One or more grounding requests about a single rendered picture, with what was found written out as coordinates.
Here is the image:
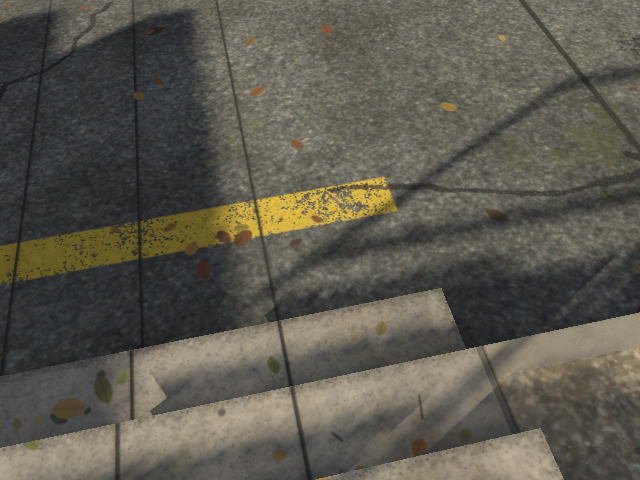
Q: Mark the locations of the stairs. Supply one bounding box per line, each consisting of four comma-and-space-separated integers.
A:
0, 288, 564, 480

